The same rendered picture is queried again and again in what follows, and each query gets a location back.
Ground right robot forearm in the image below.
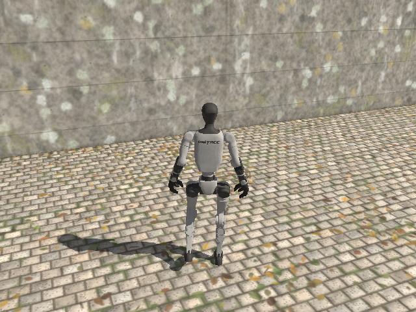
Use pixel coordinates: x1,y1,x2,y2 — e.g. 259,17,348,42
234,157,248,185

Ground robot left thigh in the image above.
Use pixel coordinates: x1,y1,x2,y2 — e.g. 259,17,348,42
186,181,200,220

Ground right robot foot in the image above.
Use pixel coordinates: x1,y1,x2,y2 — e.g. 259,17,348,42
214,250,223,266

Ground robot right upper arm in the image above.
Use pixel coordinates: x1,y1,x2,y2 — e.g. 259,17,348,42
223,131,241,168

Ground robot left upper arm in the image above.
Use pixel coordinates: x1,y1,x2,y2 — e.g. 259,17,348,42
177,131,196,166

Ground left robot forearm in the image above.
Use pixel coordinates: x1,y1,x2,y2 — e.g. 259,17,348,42
170,156,183,182

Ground robot left hand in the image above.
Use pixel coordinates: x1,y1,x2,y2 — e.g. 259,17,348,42
168,180,183,194

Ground robot right hand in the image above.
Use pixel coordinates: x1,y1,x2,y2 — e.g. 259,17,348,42
234,183,249,198

